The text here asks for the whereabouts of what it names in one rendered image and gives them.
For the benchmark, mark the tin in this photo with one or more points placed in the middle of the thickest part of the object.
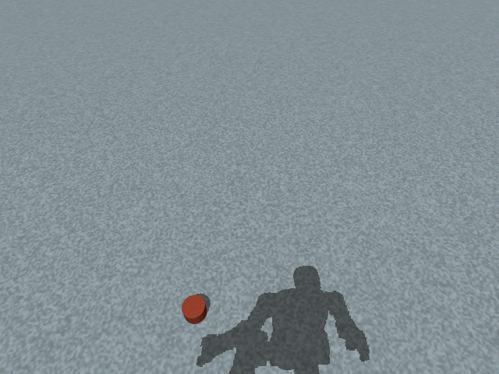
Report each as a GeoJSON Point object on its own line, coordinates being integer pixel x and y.
{"type": "Point", "coordinates": [194, 309]}

